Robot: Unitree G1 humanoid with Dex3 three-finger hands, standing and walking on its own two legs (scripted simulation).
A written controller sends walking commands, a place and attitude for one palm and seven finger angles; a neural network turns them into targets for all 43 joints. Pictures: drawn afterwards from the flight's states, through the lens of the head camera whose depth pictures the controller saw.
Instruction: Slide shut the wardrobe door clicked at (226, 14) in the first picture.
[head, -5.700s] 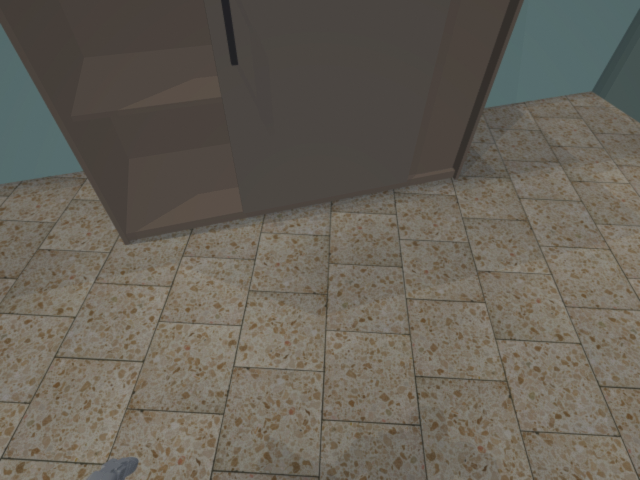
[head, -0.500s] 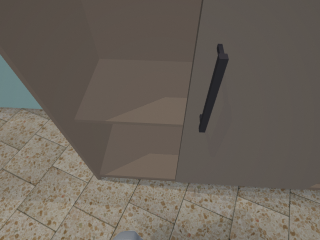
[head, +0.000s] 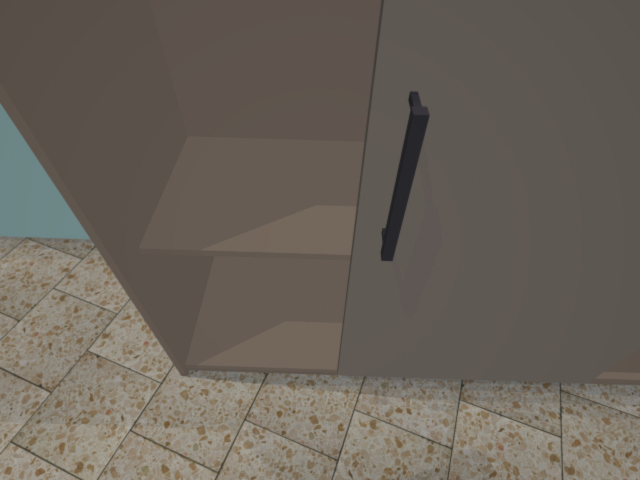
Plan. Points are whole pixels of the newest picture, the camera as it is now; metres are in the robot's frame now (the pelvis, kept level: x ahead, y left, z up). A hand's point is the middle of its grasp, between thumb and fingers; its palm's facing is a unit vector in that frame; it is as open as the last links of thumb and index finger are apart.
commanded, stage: come to a stop and stand still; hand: right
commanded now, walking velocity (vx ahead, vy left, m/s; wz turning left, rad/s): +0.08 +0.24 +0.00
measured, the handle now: (398, 187) +0.50 -0.10 +0.09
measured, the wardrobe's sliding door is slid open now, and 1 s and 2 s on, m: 0.48 0.48 0.48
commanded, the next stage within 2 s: look again from close up in 0.64 s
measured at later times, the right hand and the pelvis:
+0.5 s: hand out of the picture +0.04 -0.15 -0.17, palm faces +0.01 +0.98 -0.22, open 7.3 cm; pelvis +0.01 +0.03 +0.00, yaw +0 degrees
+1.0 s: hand out of the picture -0.01 -0.16 -0.17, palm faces +0.04 +0.98 -0.18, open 7.3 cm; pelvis +0.01 +0.01 +0.01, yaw +0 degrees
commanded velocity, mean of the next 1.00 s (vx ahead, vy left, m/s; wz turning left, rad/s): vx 0.00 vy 0.03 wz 0.00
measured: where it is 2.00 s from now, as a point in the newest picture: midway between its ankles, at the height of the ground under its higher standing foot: outside the picture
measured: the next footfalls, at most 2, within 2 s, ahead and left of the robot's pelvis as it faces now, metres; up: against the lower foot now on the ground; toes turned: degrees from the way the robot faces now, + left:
left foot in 0.30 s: +0.04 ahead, +0.11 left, +0.00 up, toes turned +3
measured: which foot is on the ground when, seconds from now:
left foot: down 0.00-0.02, up 0.04-0.28, down 0.30-1.00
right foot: down 0.00-1.00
